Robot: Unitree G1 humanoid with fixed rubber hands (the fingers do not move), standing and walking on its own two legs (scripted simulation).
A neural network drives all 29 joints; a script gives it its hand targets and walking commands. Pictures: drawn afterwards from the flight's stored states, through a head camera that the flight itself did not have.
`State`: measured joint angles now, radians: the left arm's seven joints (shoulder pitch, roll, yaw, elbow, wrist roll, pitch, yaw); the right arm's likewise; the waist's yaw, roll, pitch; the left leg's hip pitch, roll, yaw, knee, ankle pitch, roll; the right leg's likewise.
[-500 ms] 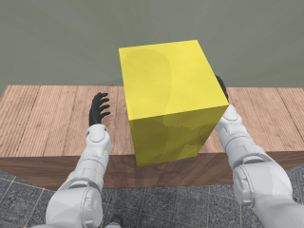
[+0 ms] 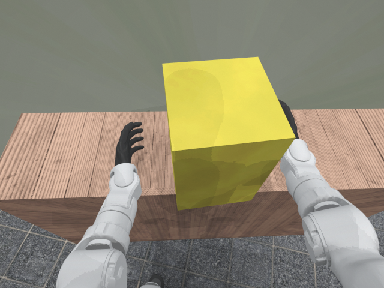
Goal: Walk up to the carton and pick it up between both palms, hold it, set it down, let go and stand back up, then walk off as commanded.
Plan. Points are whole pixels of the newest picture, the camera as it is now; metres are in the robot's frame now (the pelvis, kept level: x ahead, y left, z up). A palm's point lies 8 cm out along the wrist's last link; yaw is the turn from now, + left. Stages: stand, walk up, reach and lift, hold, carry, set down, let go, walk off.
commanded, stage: set down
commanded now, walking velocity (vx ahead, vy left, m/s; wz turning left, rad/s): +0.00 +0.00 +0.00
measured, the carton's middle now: (213, 142) +0.42 -0.03 +0.01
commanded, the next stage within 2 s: none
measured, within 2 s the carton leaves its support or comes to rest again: neither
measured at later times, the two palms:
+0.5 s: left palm (118, 182) +0.31 +0.17 +0.01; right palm (297, 176) +0.34 -0.21 +0.01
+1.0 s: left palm (115, 217) +0.24 +0.17 +0.00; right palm (313, 220) +0.26 -0.23 -0.01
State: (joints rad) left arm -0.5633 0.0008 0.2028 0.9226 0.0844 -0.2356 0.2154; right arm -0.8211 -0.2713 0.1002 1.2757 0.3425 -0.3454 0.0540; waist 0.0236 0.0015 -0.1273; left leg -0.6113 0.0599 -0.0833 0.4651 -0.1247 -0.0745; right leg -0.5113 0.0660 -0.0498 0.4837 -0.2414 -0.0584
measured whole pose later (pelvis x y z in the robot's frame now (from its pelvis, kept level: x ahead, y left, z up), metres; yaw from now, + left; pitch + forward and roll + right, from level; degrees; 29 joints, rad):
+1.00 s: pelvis -0.03 +0.00 +0.00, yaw +0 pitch +11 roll -1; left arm -0.01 -0.02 0.00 0.33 0.08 -0.13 0.26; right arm -0.20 -0.33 0.11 0.95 0.36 -0.45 0.19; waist 0.02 -0.06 -0.12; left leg -0.55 0.06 -0.08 0.44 -0.09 -0.07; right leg -0.47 0.07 -0.05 0.48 -0.21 -0.06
